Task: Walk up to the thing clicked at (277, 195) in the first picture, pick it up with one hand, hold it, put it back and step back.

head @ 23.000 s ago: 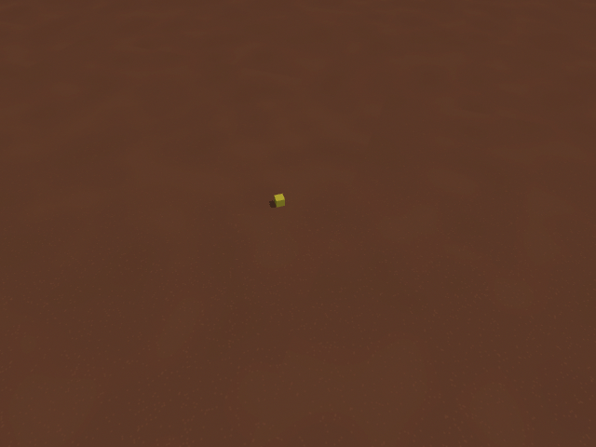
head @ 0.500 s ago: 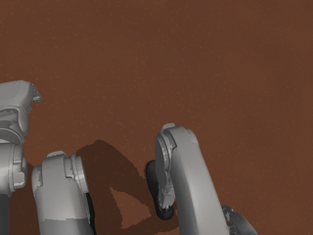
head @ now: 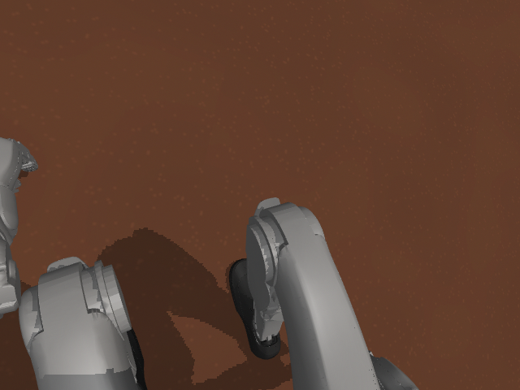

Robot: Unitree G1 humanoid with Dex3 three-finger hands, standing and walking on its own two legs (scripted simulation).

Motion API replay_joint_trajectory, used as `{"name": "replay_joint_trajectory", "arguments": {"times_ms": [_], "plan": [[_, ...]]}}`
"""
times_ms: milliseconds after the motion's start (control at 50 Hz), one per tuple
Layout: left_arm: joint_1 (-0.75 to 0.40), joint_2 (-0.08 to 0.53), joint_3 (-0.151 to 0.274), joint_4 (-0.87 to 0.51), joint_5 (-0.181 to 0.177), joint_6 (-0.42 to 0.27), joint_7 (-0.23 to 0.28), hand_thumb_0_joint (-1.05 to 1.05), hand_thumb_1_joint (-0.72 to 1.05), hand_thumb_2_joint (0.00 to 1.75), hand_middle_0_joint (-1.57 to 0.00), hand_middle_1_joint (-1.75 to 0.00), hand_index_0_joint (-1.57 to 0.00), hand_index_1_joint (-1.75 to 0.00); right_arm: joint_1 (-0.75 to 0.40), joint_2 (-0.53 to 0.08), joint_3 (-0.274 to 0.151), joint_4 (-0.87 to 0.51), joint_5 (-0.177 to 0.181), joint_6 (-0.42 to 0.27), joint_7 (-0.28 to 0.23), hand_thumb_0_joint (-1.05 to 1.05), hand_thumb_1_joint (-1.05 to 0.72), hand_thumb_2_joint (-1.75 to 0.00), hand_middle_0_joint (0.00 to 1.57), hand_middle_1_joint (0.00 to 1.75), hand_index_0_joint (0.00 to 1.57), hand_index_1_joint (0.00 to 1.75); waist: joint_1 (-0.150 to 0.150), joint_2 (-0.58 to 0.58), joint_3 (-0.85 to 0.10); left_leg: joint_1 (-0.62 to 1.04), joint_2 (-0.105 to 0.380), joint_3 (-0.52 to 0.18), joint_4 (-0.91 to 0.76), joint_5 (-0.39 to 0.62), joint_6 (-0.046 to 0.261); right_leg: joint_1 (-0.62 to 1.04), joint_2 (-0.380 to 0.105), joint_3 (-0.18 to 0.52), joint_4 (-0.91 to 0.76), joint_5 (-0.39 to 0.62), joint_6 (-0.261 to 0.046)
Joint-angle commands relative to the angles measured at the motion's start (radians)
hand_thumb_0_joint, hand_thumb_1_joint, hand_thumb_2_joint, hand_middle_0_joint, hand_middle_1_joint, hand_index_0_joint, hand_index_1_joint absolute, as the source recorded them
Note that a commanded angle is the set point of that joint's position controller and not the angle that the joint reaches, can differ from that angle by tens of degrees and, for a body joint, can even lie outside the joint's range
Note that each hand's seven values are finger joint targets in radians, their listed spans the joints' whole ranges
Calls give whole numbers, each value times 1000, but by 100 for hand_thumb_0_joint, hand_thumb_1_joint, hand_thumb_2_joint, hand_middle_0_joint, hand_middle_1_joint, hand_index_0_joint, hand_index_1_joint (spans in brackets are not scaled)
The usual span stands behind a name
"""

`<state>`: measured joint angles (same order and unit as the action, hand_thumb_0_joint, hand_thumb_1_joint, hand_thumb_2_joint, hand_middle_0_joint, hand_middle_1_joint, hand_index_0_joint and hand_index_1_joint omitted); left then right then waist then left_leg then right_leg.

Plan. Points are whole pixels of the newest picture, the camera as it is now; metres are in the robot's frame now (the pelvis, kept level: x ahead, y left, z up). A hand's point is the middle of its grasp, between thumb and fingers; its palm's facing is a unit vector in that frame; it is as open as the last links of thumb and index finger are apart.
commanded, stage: rest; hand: left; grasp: from above
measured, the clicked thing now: out of the picture +0.50 +0.39 -0.28
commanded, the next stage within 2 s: open in 1.02 s
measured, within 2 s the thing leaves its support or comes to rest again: neither
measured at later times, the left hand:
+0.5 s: hand (10, 188) +0.44 +0.25 -0.24, palm faces -0.46 -0.15 -0.88, open 4.0 cm
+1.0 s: hand (16, 189) +0.44 +0.25 -0.25, palm faces -0.45 -0.15 -0.88, open 3.8 cm
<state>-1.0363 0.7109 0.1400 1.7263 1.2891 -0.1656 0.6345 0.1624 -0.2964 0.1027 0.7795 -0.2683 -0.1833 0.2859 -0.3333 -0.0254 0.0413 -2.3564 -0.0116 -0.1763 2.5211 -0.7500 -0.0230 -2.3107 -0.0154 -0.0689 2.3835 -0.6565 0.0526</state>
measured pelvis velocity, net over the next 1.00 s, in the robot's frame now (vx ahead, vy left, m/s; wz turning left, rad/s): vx -0.01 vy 0.00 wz -0.05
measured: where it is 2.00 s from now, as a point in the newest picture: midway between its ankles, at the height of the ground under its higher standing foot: (199, 357)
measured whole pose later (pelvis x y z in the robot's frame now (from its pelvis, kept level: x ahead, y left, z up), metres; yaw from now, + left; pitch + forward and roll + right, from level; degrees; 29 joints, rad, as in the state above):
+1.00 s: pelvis -0.01 +0.00 -0.01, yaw -3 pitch +29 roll -13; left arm -1.06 0.83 0.15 1.84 1.29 -0.17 0.73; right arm 0.11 -0.34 0.20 0.77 -0.30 -0.30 0.38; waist -0.39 -0.08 0.14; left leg -2.34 -0.01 -0.23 2.57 -0.75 -0.02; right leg -2.27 0.00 -0.11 2.38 -0.63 0.07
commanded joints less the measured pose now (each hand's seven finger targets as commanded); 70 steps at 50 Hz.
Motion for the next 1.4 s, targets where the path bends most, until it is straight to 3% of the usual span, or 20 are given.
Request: {"name": "replay_joint_trajectory", "arguments": {"times_ms": [0,60,100,140,260,320,360,400,500,560,680,760,800,840,920,1080,1120,1180,1240,1380], "plan": [[-291,184,7,-95,5,-6,58,0,82,2,-116,-11,-123,-5,224,-288,-77,9,-9,-6,10,0,-93,-91,20,30,20,30,-49,355,-666,465,-3,117,-252,245,38,410,49,-141,-196,257,-72],[-289,213,31,-93,1,-3,74,0,82,3,-116,-10,-122,-4,217,-296,-70,17,-8,-15,19,0,-97,-94,21,31,21,31,-39,387,-674,486,-1,106,-258,262,31,386,46,-150,-181,268,-74],[-303,185,-1,-50,10,-3,71,0,84,2,-117,-12,-124,-5,202,-303,-68,12,-14,-26,29,0,-95,-92,20,31,20,31,-65,361,-616,450,0,106,-245,222,36,364,51,-153,-183,242,-72],[-285,219,27,-58,5,-2,76,0,84,0,-117,-10,-124,-3,209,-299,-59,19,-13,-27,32,0,-93,-91,20,30,20,30,-53,367,-637,467,-1,106,-249,237,35,391,51,-152,-187,252,-71],[-280,230,30,-24,2,2,92,0,84,0,-116,-10,-123,-3,192,-305,-45,16,-15,-36,44,0,-91,-90,20,30,20,30,-59,362,-616,437,2,97,-244,225,36,383,52,-158,-185,245,-71],[-292,224,18,-5,3,0,89,0,85,0,-117,-10,-124,-3,193,-310,-37,12,-21,-45,50,0,-91,-90,20,30,20,30,-85,335,-591,428,2,93,-234,207,40,389,57,-161,-187,234,-68],[-287,268,44,-33,0,-5,99,0,86,0,-118,-9,-125,-2,193,-325,-38,10,-18,-49,50,0,-91,-90,20,30,20,30,-61,369,-626,452,3,88,-246,227,37,405,55,-160,-189,245,-69],[-298,233,10,9,10,-3,95,0,88,0,-119,-9,-127,-1,173,-315,-24,10,-20,-56,56,0,-91,-90,20,30,20,30,-88,365,-563,431,5,84,-241,197,35,368,55,-167,-176,223,-69],[-286,253,14,5,11,-10,104,0,89,0,-120,-7,-127,0,169,-331,-23,12,-21,-68,59,0,-91,-90,20,30,20,30,-80,403,-585,474,9,66,-255,206,26,364,51,-176,-168,229,-69],[-295,248,-1,21,12,-10,104,0,88,0,-118,-9,-126,-1,172,-327,-8,3,-28,-75,66,0,-91,-90,20,30,20,30,-106,357,-560,427,6,81,-226,210,38,403,63,-172,-189,245,-65],[-286,274,6,23,6,-7,119,0,89,0,-120,-10,-127,-2,153,-342,1,5,-25,-98,73,0,-91,-90,20,30,20,30,-92,379,-552,449,11,68,-236,202,29,395,59,-176,-181,233,-67],[-290,274,5,25,2,-5,123,0,90,0,-120,-9,-127,-2,153,-346,8,-2,-27,-106,82,0,-91,-90,20,30,20,30,-110,372,-542,447,13,59,-231,218,30,405,60,-180,-175,253,-66],[-277,304,25,13,4,-5,134,0,88,0,-119,-7,-126,0,165,-355,6,4,-28,-101,81,0,-91,-90,20,30,20,30,-94,404,-590,470,14,61,-236,255,26,434,64,-180,-174,279,-68],[-270,271,-4,42,-3,1,126,0,88,0,-118,-10,-126,-3,149,-347,15,2,-31,-107,87,0,-91,-90,20,30,20,30,-111,366,-546,437,16,68,-218,235,31,435,69,-177,-184,272,-63],[-264,302,14,39,-12,-1,133,0,88,0,-118,-10,-125,-2,152,-363,16,8,-30,-114,87,0,-90,-90,20,30,20,30,-101,384,-554,451,15,60,-237,236,28,440,70,-182,-187,265,-67],[-257,276,-24,71,-10,-4,127,0,88,0,-117,-11,-125,-3,127,-363,30,-7,-30,-129,93,0,-90,-90,20,30,20,30,-121,355,-487,419,17,51,-229,184,30,414,67,-188,-186,226,-64],[-264,306,1,27,-18,-8,134,0,79,1,-108,-15,-116,-7,150,-375,27,-8,-32,-130,93,0,-90,-90,20,30,20,30,-104,375,-550,454,16,53,-233,230,30,454,69,-186,-200,260,-64],[-274,297,-8,18,-18,-6,136,0,55,9,-89,-24,-97,-16,141,-374,26,-5,-26,-132,94,0,-90,-90,20,30,20,30,-107,388,-554,460,20,45,-234,236,26,441,67,-187,-188,270,-63],[-275,289,-20,44,-18,-3,137,0,38,22,-82,-30,-87,-25,148,-377,28,-11,-30,-132,93,0,-90,-90,20,30,20,30,-129,349,-507,428,17,55,-223,204,35,440,72,-184,-209,249,-61],[-281,293,-27,51,-18,-6,145,0,16,41,-68,-42,-70,-40,125,-373,32,-16,-27,-133,88,0,-90,-90,20,30,20,30,-135,338,-503,425,20,47,-232,177,32,436,71,-179,-211,225,-63]]}}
